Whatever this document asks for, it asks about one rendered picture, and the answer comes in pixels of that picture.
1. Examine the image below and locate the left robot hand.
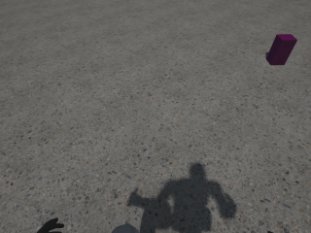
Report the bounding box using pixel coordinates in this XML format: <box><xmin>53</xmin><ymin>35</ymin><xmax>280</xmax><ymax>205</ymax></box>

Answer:
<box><xmin>37</xmin><ymin>217</ymin><xmax>64</xmax><ymax>233</ymax></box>

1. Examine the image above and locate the carton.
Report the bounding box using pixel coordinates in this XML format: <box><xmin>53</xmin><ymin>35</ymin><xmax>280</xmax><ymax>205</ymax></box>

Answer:
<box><xmin>266</xmin><ymin>34</ymin><xmax>297</xmax><ymax>66</ymax></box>

